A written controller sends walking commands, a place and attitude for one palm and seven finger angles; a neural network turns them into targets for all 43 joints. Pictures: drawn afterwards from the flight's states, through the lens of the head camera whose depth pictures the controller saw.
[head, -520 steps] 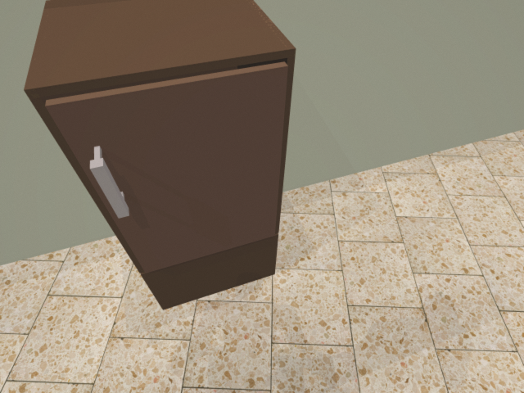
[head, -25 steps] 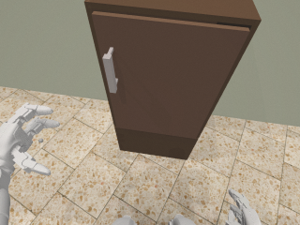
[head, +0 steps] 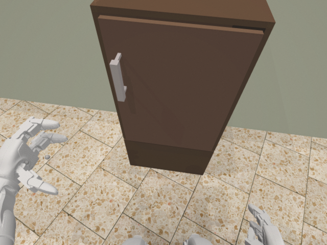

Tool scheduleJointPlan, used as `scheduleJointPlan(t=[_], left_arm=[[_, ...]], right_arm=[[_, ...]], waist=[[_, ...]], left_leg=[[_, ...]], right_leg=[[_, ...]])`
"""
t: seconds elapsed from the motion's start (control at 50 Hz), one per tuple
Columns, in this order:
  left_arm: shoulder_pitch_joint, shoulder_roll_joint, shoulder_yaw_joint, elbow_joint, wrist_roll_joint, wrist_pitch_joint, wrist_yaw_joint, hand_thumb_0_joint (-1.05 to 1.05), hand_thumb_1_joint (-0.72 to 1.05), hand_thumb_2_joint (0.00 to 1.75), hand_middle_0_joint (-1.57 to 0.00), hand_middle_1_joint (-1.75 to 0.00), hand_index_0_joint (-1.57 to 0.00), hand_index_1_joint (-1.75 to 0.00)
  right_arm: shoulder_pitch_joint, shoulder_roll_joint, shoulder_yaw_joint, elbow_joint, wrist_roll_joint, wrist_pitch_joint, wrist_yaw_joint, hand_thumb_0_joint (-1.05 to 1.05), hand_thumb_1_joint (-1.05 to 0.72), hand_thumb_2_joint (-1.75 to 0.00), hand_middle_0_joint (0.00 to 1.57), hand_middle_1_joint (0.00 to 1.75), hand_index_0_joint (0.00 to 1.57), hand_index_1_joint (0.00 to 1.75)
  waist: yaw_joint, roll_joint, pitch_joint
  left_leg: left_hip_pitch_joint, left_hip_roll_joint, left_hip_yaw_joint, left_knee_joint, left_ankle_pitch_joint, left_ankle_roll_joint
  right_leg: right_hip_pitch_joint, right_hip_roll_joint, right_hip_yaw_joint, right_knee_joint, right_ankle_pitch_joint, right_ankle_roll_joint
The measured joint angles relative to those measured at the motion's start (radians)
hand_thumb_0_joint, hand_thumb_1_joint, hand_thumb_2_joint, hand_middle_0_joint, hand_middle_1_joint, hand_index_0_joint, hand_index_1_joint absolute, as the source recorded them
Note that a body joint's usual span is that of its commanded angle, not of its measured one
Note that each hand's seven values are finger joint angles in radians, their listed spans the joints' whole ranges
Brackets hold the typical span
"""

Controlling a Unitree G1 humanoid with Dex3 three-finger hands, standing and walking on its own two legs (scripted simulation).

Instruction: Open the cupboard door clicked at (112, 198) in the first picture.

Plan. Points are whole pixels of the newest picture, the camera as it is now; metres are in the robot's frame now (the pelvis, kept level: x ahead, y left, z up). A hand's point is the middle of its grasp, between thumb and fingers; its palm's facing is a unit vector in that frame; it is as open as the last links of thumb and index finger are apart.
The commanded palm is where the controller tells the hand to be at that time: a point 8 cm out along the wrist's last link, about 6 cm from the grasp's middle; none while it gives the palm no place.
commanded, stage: move the hooked fingers beside the handle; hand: left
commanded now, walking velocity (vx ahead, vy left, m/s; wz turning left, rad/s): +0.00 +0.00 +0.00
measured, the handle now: (120, 78) +0.58 +0.17 +0.05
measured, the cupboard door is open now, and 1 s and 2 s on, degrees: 0 0 0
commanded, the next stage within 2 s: none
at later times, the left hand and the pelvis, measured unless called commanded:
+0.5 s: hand (66, 128) +0.37 +0.26 +0.07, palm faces -0.10 -0.99 -0.02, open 14.0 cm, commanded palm +0.34 +0.31 +0.07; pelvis +0.00 +0.00 +0.00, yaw -1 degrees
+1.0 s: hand (81, 110) +0.43 +0.24 +0.07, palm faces -0.11 -0.99 -0.01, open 14.0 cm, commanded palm +0.42 +0.30 +0.06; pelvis +0.00 +0.01 -0.01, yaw -1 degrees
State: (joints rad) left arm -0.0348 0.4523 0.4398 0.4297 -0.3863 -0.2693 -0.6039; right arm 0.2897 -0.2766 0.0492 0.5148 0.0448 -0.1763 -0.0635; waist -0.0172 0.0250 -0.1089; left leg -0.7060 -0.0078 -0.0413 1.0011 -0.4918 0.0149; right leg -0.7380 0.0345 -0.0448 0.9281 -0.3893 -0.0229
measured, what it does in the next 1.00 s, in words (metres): stands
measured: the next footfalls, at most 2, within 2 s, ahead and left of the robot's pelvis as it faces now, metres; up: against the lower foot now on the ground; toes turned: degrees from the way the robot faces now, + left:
none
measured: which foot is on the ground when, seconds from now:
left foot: down 0.00-1.00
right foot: down 0.00-1.00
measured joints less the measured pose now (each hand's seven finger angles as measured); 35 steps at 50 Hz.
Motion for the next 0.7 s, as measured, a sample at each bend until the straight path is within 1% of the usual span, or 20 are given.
scheduleJointPlan(t=[0.12, 0.2, 0.26, 0.34, 0.4, 0.46, 0.6, 0.7], left_arm=[[-0.029, -0.002, -0.017, 0.033, 0.011, 0.004, -0.003, -0.01, -0.50, 0.30, -0.30, -1.20, -0.30, -1.20], [-0.106, -0.003, -0.032, 0.078, 0.029, -0.006, 0.008, -0.01, -0.50, 0.30, -0.30, -1.20, -0.30, -1.20], [-0.177, 0.006, -0.037, 0.118, 0.045, -0.007, 0.017, -0.01, -0.50, 0.30, -0.30, -1.20, -0.30, -1.20], [-0.244, 0.025, -0.038, 0.163, 0.065, 0.006, 0.020, -0.01, -0.50, 0.30, -0.30, -1.20, -0.30, -1.20], [-0.274, 0.040, -0.028, 0.197, 0.073, 0.020, 0.022, -0.01, -0.50, 0.30, -0.30, -1.20, -0.30, -1.20], [-0.283, 0.050, -0.010, 0.217, 0.071, 0.023, 0.027, -0.01, -0.50, 0.30, -0.30, -1.20, -0.30, -1.20], [-0.299, 0.049, 0.005, 0.250, 0.074, -0.001, 0.035, -0.01, -0.50, 0.30, -0.30, -1.20, -0.30, -1.20], [-0.350, 0.052, 0.004, 0.301, 0.088, -0.019, 0.030, -0.01, -0.50, 0.30, -0.30, -1.20, -0.30, -1.20]], right_arm=[[-0.001, -0.005, 0.004, 0.001, 0.001, -0.004, -0.008, 0.01, -0.90, -0.90, 0.20, 0.30, 0.20, 0.30], [-0.005, -0.008, 0.007, 0.017, 0.000, -0.008, -0.020, 0.01, -0.90, -0.90, 0.20, 0.30, 0.20, 0.30], [-0.009, -0.007, 0.009, 0.029, 0.000, -0.006, -0.025, 0.01, -0.90, -0.90, 0.20, 0.30, 0.20, 0.30], [-0.004, -0.005, 0.010, 0.032, -0.001, 0.003, -0.023, 0.01, -0.90, -0.90, 0.20, 0.30, 0.20, 0.30], [0.007, -0.005, 0.009, 0.029, -0.002, 0.016, -0.016, 0.01, -0.90, -0.90, 0.20, 0.30, 0.20, 0.30], [0.024, -0.006, 0.006, 0.023, -0.004, 0.029, -0.008, 0.01, -0.90, -0.90, 0.20, 0.30, 0.20, 0.30], [0.055, -0.011, -0.005, 0.029, -0.006, 0.061, 0.005, 0.01, -0.91, -0.90, 0.20, 0.30, 0.20, 0.30], [0.053, -0.011, -0.006, 0.042, -0.007, 0.078, 0.005, 0.01, -0.91, -0.90, 0.20, 0.30, 0.20, 0.30]], waist=[[0.004, 0.001, 0.007], [0.005, -0.005, 0.016], [-0.003, -0.013, 0.021], [-0.021, -0.017, 0.020], [-0.034, -0.018, 0.013], [-0.042, -0.018, 0.006], [-0.043, -0.015, -0.002], [-0.045, -0.020, 0.000]], left_leg=[[-0.010, -0.002, -0.003, 0.009, 0.002, 0.001], [-0.028, -0.005, -0.009, 0.024, 0.001, 0.000], [-0.044, -0.006, -0.010, 0.034, 0.000, -0.001], [-0.058, -0.004, -0.005, 0.034, -0.001, -0.001], [-0.063, -0.001, 0.005, 0.028, -0.001, 0.001], [-0.064, 0.002, 0.016, 0.019, -0.002, 0.003], [-0.072, 0.002, 0.024, 0.011, -0.006, 0.007], [-0.088, 0.002, 0.019, 0.020, -0.010, 0.007]], right_leg=[[-0.007, -0.003, -0.004, 0.007, 0.001, 0.000], [-0.022, -0.005, -0.009, 0.020, -0.001, 0.000], [-0.038, -0.006, -0.011, 0.029, -0.002, -0.001], [-0.054, -0.004, -0.006, 0.031, -0.001, -0.001], [-0.065, -0.001, 0.004, 0.028, 0.001, 0.001], [-0.072, 0.002, 0.015, 0.024, 0.001, 0.003], [-0.084, 0.003, 0.023, 0.018, -0.001, 0.007], [-0.096, 0.003, 0.018, 0.023, -0.004, 0.007]])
